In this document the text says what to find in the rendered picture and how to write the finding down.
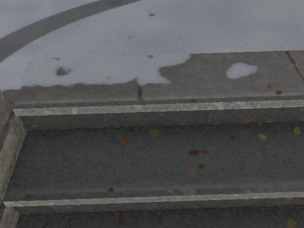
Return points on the stairs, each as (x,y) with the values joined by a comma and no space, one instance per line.
(162,160)

